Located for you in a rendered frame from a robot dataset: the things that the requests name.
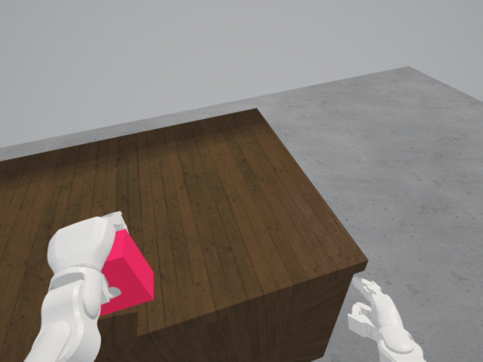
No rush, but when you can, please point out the robot left hand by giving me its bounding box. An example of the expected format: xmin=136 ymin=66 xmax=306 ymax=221
xmin=48 ymin=211 xmax=129 ymax=305

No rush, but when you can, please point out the right robot forearm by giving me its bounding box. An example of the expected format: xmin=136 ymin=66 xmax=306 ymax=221
xmin=377 ymin=325 xmax=426 ymax=362

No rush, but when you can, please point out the robot right hand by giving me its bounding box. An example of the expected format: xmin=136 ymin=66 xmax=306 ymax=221
xmin=348 ymin=277 xmax=404 ymax=342

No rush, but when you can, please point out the table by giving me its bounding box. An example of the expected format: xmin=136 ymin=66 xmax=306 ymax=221
xmin=0 ymin=108 xmax=368 ymax=362

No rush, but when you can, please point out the sponge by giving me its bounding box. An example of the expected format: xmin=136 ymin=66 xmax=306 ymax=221
xmin=99 ymin=229 xmax=154 ymax=317

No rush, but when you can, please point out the left robot forearm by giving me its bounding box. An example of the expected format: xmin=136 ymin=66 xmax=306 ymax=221
xmin=24 ymin=267 xmax=103 ymax=362

